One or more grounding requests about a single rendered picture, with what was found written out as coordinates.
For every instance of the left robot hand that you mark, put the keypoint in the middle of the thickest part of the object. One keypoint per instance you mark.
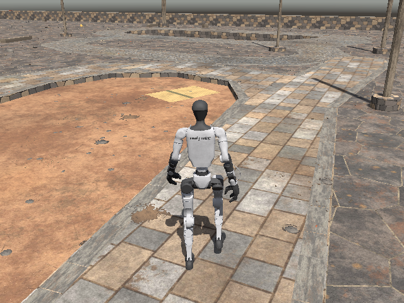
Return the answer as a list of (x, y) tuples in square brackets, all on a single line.
[(175, 175)]

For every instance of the left robot shin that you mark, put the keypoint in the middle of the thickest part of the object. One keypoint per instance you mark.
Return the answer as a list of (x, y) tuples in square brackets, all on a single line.
[(188, 239)]

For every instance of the robot left upper arm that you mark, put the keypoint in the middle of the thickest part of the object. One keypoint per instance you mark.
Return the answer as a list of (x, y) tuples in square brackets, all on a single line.
[(180, 134)]

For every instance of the robot right thigh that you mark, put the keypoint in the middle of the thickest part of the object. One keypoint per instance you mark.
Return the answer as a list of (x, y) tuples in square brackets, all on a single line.
[(217, 187)]

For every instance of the left robot forearm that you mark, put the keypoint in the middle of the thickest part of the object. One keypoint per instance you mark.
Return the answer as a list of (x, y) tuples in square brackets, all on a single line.
[(172, 166)]

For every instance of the robot right upper arm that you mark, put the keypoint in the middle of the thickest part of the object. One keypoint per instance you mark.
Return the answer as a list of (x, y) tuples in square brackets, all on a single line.
[(223, 144)]

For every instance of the right robot hand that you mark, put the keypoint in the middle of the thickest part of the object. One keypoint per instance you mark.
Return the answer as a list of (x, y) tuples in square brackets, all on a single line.
[(235, 192)]

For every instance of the right robot forearm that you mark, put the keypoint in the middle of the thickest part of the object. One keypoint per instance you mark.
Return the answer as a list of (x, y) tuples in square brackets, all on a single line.
[(230, 171)]

